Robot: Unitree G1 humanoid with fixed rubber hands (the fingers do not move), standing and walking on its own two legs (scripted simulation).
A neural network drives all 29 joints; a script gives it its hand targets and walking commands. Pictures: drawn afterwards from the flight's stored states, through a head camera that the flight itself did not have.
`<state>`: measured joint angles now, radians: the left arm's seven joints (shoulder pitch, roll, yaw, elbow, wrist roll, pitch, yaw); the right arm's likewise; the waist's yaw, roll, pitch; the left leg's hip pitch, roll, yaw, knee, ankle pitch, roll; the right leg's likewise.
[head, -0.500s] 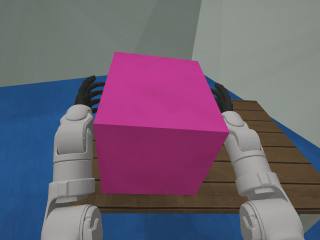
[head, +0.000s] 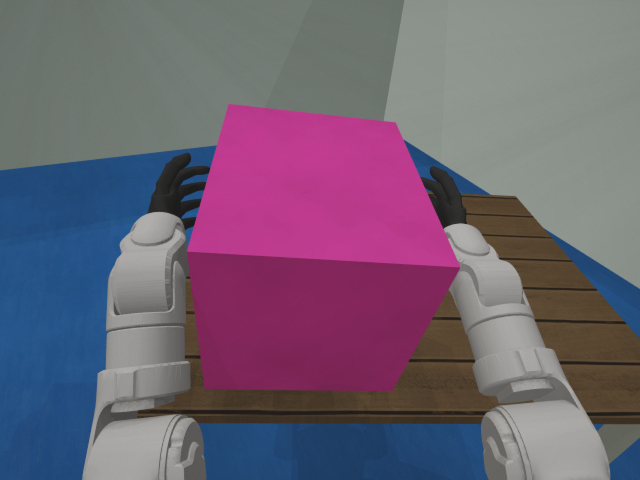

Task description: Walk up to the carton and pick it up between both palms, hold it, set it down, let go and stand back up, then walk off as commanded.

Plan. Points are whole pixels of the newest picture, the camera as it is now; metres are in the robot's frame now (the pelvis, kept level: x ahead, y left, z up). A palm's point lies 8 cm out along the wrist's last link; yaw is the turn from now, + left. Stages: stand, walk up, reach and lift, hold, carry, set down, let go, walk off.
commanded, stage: hold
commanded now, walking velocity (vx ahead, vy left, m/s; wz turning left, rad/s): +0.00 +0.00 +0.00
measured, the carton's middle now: (308, 244) +0.40 +0.01 +0.16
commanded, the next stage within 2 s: none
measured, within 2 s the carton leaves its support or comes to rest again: neither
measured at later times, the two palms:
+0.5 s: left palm (169, 220) +0.36 +0.17 +0.22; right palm (449, 229) +0.36 -0.16 +0.21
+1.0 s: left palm (167, 215) +0.36 +0.17 +0.23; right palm (449, 224) +0.36 -0.16 +0.22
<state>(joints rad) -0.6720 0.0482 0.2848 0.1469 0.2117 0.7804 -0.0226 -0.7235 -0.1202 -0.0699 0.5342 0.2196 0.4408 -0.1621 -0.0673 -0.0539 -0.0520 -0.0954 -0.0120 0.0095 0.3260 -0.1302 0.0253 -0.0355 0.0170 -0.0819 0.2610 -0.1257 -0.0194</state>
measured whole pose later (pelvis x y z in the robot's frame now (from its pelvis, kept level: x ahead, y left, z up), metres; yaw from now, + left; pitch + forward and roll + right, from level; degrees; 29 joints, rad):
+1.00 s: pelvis +0.00 +0.00 +0.00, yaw +0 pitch -6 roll -1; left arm -0.68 0.04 0.30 0.17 0.22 0.77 -0.02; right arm -0.74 -0.12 -0.07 0.56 0.21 0.44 -0.16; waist -0.06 -0.05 -0.06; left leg -0.08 -0.01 0.01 0.33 -0.13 0.03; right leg -0.02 0.02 -0.08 0.25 -0.12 -0.02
